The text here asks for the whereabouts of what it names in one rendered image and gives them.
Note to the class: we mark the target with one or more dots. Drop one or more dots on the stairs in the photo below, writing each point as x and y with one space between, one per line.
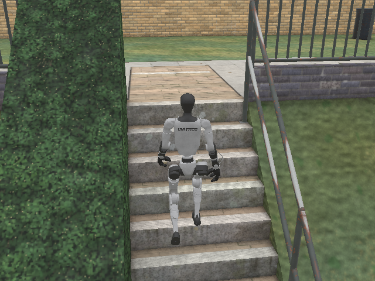
232 242

